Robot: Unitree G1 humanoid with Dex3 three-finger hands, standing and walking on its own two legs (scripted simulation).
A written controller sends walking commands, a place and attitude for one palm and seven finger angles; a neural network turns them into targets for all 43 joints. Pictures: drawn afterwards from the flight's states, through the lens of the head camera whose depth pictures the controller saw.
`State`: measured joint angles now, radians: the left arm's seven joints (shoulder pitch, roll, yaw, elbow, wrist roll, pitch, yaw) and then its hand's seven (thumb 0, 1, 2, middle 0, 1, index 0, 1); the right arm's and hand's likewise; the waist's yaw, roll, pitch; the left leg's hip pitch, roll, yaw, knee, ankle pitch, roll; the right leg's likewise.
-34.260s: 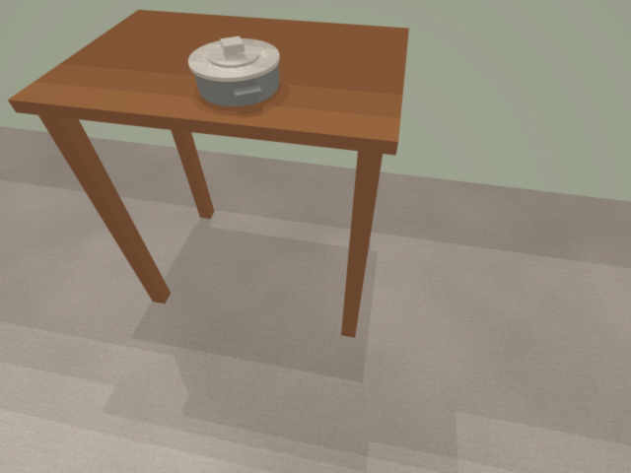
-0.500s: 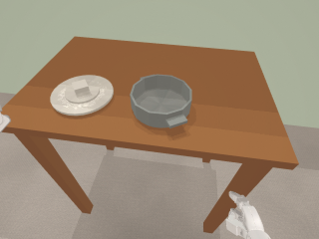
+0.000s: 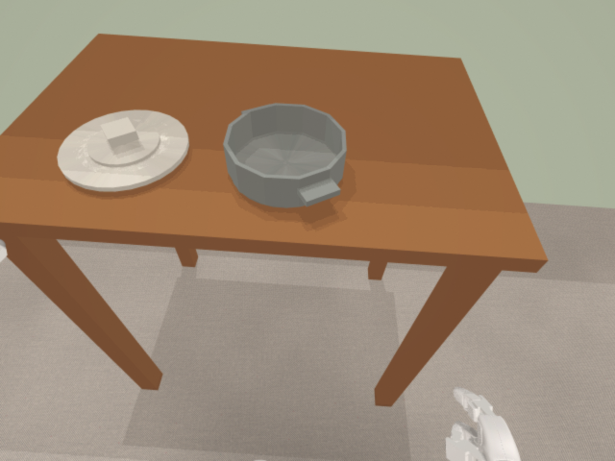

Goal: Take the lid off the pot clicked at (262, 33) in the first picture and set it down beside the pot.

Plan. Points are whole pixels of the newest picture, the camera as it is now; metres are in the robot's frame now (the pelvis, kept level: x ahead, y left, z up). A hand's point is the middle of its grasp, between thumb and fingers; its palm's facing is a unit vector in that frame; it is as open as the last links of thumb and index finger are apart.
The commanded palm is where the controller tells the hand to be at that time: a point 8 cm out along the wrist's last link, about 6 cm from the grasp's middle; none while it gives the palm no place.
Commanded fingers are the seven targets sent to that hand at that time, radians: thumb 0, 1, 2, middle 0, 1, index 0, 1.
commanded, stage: step back with the hand held close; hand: left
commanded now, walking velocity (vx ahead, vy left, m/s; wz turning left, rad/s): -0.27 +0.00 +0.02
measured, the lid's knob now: (119, 132) +0.54 +0.30 +0.12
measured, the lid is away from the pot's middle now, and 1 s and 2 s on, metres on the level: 0.25 0.25 0.25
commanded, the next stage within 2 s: stop stepping back and stand still in 0.58 s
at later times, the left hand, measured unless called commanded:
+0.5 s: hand out of the picture +0.10 +0.20 +0.29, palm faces +0.37 -0.81 -0.45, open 7.5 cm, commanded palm +0.04 +0.28 +0.30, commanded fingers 0.00 0.90 0.90 -0.20 -0.30 -0.20 -0.30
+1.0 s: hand out of the picture -0.07 +0.24 +0.32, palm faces +0.48 -0.80 -0.36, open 7.4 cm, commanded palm -0.10 +0.30 +0.30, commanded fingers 0.00 0.90 0.90 -0.20 -0.30 -0.20 -0.30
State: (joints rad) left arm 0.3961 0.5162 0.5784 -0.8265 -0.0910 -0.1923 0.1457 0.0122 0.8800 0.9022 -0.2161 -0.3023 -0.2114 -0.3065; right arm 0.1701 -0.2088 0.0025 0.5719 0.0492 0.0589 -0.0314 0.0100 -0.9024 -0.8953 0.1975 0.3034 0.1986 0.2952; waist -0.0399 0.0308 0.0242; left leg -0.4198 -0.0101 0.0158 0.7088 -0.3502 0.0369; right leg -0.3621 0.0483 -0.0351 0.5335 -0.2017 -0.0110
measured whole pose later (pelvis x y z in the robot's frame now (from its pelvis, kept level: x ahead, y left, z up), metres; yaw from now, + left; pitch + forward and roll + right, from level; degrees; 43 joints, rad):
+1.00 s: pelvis -0.25 +0.03 +0.01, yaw -2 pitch +1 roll -2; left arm 0.33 0.54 0.55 -0.85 -0.09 -0.21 0.14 0.01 0.88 0.90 -0.22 -0.30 -0.22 -0.31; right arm 0.24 -0.17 0.03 0.65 0.02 0.00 -0.04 0.01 -0.90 -0.90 0.20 0.30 0.20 0.30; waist 0.02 -0.03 -0.07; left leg -0.53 0.02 0.00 0.84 -0.33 -0.01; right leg -0.19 0.03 -0.06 0.49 -0.31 -0.03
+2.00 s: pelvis -0.23 +0.04 +0.01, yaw +1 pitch +0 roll +0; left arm 0.32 0.23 0.01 1.11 0.01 0.03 0.02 -0.01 0.96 0.90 -0.20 -0.30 -0.20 -0.30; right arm 0.33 -0.17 -0.03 1.05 0.00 0.04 -0.03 0.01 -0.91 -0.90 0.19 0.30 0.20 0.29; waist -0.01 -0.03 0.15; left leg -0.28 0.03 0.05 0.54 -0.24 0.01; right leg -0.15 0.01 -0.01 0.49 -0.31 0.00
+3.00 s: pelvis -0.23 +0.05 +0.02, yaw -1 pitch -2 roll +0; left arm 0.27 0.13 0.01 1.14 0.02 0.00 0.04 0.01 0.90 0.90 -0.20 -0.30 -0.20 -0.30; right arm 0.27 -0.13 -0.04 1.11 -0.01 0.01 -0.03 0.00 -0.91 -0.90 0.19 0.30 0.20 0.29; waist -0.01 -0.01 0.09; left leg -0.21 0.03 0.08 0.44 -0.20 0.02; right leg -0.09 0.00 0.02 0.40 -0.28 0.01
